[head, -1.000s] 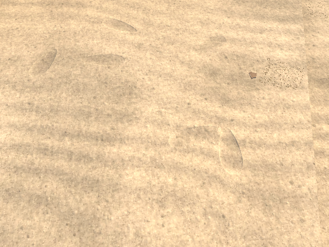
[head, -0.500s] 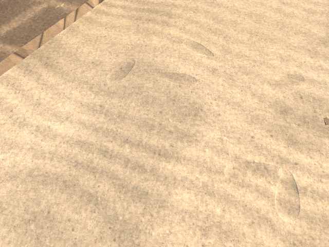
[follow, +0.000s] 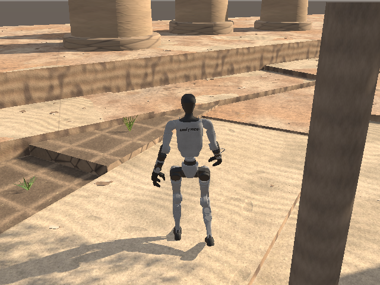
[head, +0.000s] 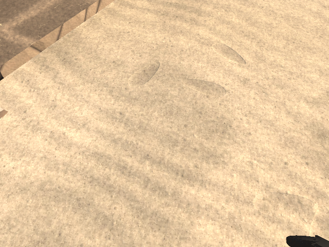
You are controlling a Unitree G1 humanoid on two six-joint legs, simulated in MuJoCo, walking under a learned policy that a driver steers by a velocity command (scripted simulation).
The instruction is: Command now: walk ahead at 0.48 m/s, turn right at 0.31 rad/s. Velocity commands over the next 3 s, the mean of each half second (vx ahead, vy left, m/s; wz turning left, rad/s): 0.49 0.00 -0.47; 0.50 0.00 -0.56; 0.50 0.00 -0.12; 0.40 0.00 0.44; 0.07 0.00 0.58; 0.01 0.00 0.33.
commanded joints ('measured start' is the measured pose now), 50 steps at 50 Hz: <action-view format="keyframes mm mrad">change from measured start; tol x32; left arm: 1 -105 116 32 -120 5 -22 3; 50 -134 148 33 -203 14 12 14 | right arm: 1 177 -109 -40 22 -7 -4 -8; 23 321 -54 -15 51 -22 3 -32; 40 -147 -120 -19 -50 5 -27 -3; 50 173 -144 -49 31 -7 -24 0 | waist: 1 -115 152 -62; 16 -135 45 96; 23 -27 -240 -318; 45 -108 -95 -109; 47 -82 381 -350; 50 -126 86 -81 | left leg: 1 409 289 -362 -326 -104 159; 16 443 274 119 -387 387 118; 20 514 267 172 -53 976 78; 22 165 188 187 467 566 7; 23 -274 -31 56 813 -382 -50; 24 -372 -21 -146 886 -377 -34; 38 -96 12 -87 46 303 -109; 45 221 34 -129 -102 136 7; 47 744 409 -804 -207 -173 247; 50 461 305 -581 -288 -251 163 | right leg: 1 -457 -82 28 169 130 -15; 17 -397 -37 -125 -400 426 -63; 21 79 113 -199 -463 323 -169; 24 709 -295 747 -726 37 -422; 31 92 -121 248 -813 558 -313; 43 138 -103 336 -638 341 -188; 47 -372 157 94 139 -155 -30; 50 -471 21 75 243 49 -15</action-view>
